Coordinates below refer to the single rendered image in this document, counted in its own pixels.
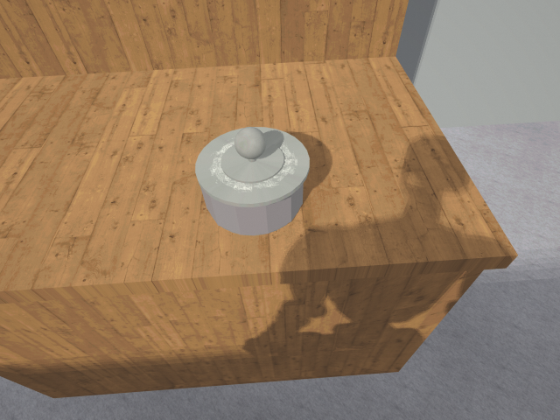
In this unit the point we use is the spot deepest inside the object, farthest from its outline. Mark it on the lid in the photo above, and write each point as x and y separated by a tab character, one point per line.
231	179

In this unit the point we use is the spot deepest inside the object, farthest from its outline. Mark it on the pot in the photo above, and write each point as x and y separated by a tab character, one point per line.
259	220

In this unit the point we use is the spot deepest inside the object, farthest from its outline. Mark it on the knob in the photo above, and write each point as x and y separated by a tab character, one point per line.
250	143

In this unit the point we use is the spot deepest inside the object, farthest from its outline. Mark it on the table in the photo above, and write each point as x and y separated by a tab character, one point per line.
114	276

